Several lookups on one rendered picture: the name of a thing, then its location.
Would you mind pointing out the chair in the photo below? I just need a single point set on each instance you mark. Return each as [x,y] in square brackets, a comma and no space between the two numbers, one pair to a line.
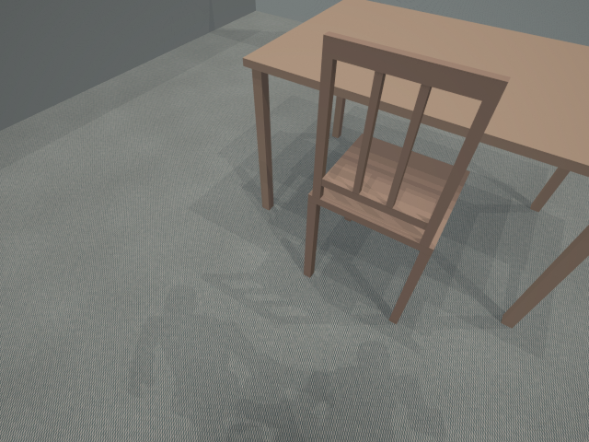
[397,192]

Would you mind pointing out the table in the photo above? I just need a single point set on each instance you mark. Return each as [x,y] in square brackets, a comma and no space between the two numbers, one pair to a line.
[543,113]

